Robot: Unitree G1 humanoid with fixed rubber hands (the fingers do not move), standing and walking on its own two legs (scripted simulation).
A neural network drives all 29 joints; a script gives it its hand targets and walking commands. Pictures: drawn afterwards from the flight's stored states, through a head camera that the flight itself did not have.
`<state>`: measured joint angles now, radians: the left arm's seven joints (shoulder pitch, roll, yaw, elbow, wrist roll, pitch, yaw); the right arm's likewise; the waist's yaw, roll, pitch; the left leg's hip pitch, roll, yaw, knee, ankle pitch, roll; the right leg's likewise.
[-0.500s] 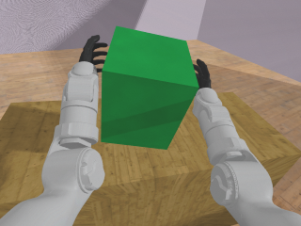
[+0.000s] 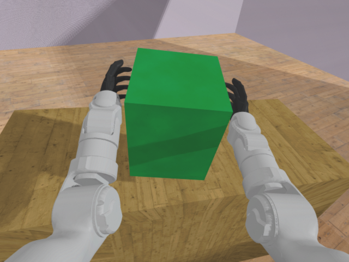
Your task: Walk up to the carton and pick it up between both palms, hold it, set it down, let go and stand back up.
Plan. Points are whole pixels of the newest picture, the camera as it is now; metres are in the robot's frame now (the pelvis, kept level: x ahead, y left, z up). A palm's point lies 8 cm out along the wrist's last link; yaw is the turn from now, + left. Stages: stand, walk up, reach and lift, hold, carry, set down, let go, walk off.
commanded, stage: set down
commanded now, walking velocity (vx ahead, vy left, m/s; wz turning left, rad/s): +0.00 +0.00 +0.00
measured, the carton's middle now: (172, 117) +0.45 +0.01 +0.16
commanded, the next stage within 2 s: none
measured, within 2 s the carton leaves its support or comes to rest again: rests again in 1.74 s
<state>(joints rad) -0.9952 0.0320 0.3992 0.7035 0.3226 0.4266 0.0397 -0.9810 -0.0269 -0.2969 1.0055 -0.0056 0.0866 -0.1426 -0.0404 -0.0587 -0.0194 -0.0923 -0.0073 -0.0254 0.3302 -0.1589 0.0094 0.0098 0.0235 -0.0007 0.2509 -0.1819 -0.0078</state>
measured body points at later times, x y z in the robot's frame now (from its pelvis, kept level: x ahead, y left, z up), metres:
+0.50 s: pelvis +0.00 +0.00 +0.00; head -0.02 +0.03 +0.45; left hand +0.44 +0.16 +0.20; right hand +0.43 -0.13 +0.19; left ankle +0.02 +0.11 -0.75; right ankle -0.02 -0.11 -0.75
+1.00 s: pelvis +0.01 +0.00 +0.00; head +0.01 +0.02 +0.45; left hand +0.45 +0.15 +0.17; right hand +0.44 -0.14 +0.16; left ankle +0.02 +0.11 -0.75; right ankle -0.02 -0.11 -0.75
